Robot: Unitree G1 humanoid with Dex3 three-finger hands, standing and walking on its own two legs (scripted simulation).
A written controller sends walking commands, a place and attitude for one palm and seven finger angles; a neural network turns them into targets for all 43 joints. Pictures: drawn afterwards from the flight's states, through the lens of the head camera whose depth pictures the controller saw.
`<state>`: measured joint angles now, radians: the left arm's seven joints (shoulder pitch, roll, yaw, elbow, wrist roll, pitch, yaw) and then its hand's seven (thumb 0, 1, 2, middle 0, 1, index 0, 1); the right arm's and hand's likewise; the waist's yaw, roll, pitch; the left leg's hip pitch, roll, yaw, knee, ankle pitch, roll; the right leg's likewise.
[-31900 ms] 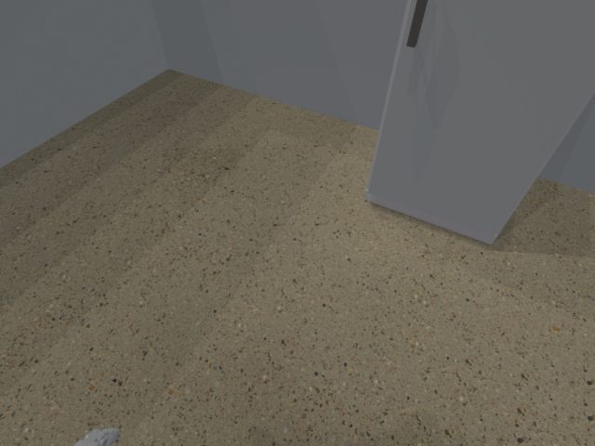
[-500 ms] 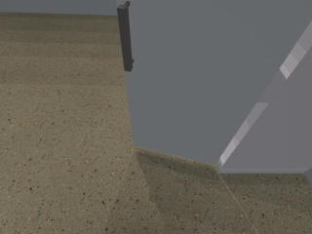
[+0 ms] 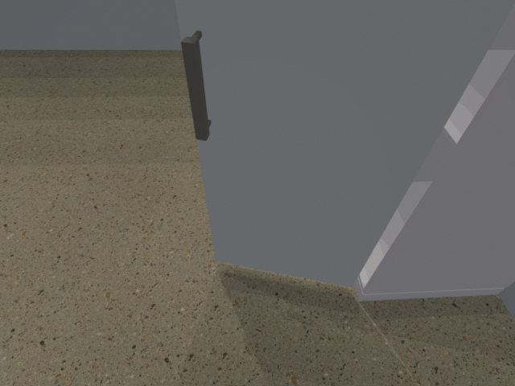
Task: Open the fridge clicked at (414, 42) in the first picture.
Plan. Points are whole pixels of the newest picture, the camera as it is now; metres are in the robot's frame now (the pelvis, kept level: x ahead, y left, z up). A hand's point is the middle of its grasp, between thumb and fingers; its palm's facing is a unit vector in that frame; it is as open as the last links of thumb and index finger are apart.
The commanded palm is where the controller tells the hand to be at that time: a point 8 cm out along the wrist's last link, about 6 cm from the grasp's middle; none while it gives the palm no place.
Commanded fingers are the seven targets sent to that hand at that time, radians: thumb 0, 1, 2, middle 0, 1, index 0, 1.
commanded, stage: let the arm hang, fingers relaxed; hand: left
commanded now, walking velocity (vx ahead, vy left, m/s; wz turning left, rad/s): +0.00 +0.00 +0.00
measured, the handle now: (200, 89) +0.66 +0.16 +0.12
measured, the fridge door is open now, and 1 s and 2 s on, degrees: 75 75 75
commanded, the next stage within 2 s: look to check the result in 0.02 s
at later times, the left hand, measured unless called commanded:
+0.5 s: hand out of the picture +0.03 +0.21 -0.17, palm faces +0.00 -0.96 -0.27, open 7.4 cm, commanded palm none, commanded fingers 0.00 0.90 0.90 -0.20 -0.30 -0.20 -0.30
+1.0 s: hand out of the picture +0.09 +0.22 -0.16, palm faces -0.02 -0.95 -0.31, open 7.4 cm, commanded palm none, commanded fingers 0.00 0.90 0.90 -0.20 -0.30 -0.20 -0.30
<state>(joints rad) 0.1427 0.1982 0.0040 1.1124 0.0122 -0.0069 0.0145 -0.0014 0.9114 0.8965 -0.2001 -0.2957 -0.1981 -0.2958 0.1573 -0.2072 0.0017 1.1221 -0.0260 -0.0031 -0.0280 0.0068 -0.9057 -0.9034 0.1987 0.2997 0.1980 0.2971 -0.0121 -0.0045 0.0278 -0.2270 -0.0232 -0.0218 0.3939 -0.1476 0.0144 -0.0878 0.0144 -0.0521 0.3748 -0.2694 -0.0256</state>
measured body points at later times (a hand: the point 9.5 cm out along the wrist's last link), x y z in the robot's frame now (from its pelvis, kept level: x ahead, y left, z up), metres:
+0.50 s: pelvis +0.01 -0.01 +0.00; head +0.03 -0.01 +0.45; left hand +0.03 +0.26 -0.15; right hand +0.04 -0.27 -0.15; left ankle +0.04 +0.11 -0.74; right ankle -0.04 -0.10 -0.74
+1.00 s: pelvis +0.01 -0.02 +0.00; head +0.02 -0.02 +0.45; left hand +0.09 +0.27 -0.14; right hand +0.07 -0.30 -0.14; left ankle +0.04 +0.11 -0.74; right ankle -0.04 -0.10 -0.74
